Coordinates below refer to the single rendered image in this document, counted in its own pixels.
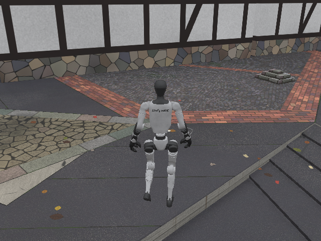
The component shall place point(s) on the robot left forearm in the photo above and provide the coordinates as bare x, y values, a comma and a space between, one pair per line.
135, 134

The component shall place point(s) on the robot right hand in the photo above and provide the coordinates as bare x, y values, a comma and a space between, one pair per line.
184, 141

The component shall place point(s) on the robot left upper arm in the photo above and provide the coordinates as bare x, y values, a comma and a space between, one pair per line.
141, 115

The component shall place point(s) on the robot right thigh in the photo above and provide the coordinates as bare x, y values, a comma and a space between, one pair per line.
172, 152

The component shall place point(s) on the robot right foot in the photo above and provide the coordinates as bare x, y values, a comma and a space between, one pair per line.
169, 202

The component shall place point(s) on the robot left hand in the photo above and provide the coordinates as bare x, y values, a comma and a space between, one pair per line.
135, 145

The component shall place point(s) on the robot right upper arm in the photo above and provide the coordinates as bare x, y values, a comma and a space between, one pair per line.
176, 106

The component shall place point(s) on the robot right forearm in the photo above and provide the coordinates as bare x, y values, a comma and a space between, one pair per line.
186, 132

